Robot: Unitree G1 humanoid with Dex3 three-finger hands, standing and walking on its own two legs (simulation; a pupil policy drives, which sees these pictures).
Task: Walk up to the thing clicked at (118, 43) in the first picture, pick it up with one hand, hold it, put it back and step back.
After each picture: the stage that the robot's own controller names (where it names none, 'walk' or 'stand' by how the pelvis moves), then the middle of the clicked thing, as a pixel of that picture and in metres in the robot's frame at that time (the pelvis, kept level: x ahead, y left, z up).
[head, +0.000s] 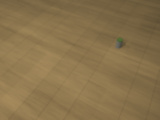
stand; (119, 43) +1.39 -0.43 -0.72
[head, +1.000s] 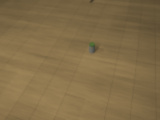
walk; (92, 47) +1.34 -0.02 -0.70
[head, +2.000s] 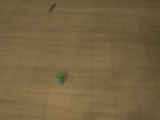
walk; (59, 78) +0.84 +0.24 -0.71
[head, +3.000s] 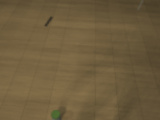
walk; (56, 117) +0.50 +0.18 -0.70
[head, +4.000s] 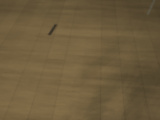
stand; out of the picture +0.34 +0.20 -0.71
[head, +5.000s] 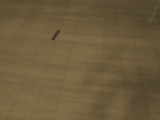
stand; out of the picture +0.33 +0.17 -0.72
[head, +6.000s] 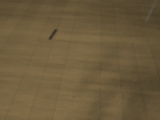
stand; out of the picture +0.34 +0.18 -0.73
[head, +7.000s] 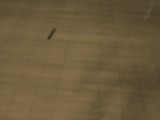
stand; out of the picture +0.33 +0.19 -0.73
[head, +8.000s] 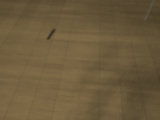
stand; out of the picture +0.32 +0.19 -0.73
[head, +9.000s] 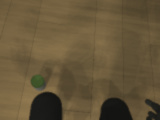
go down; (38, 83) +0.38 +0.22 -0.43
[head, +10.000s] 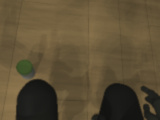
go down; (26, 70) +0.40 +0.25 -0.32
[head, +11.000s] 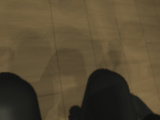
close in; out of the picture +0.36 +0.29 -0.23
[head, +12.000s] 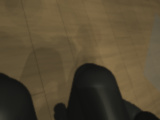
close; out of the picture +0.36 +0.30 -0.21
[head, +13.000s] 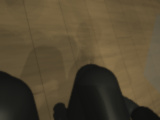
lift; out of the picture +0.35 +0.30 -0.21
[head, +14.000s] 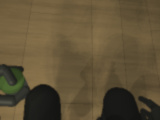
lift; (15, 86) +0.30 +0.23 -0.05
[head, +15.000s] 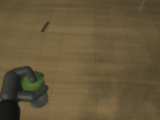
hold; (35, 90) +0.33 +0.16 +0.03
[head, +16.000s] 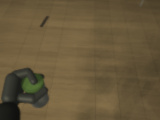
hold; (36, 91) +0.33 +0.17 +0.00
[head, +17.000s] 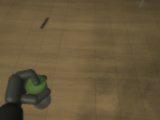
crouch; (39, 92) +0.33 +0.16 +0.00
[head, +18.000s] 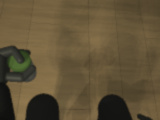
crouch; (23, 67) +0.39 +0.21 -0.08
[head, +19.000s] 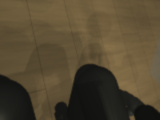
lower; out of the picture +0.36 +0.32 -0.22
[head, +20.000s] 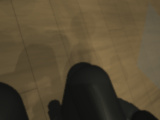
lower; out of the picture +0.39 +0.31 -0.22
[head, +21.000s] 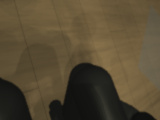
lower; out of the picture +0.38 +0.31 -0.22
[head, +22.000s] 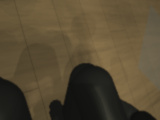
lower; out of the picture +0.37 +0.31 -0.22
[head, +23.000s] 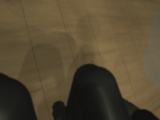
loosen; out of the picture +0.36 +0.30 -0.22
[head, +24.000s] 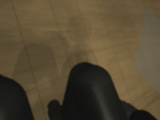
withdraw; out of the picture +0.36 +0.29 -0.22
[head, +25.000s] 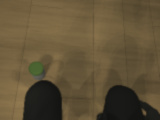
walk; (37, 71) +0.41 +0.23 -0.35
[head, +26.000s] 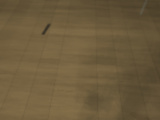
stand; out of the picture +0.33 +0.17 -0.66
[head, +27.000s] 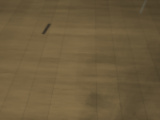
stand; out of the picture +0.36 +0.19 -0.66
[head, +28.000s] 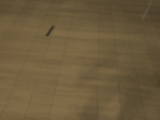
stand; out of the picture +0.36 +0.17 -0.69
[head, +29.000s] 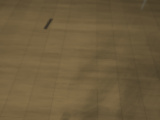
walk; out of the picture +0.38 +0.17 -0.71
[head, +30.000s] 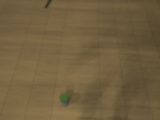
walk; (64, 100) +0.52 +0.15 -0.70
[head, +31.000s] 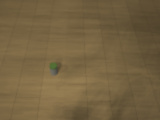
walk; (53, 69) +0.82 +0.22 -0.70
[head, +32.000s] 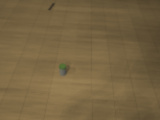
stand; (62, 69) +0.98 +0.19 -0.71
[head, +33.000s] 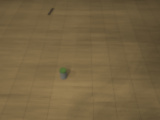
stand; (63, 73) +0.98 +0.20 -0.73
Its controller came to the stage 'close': yes
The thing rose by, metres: 0.71
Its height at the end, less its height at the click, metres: +0.00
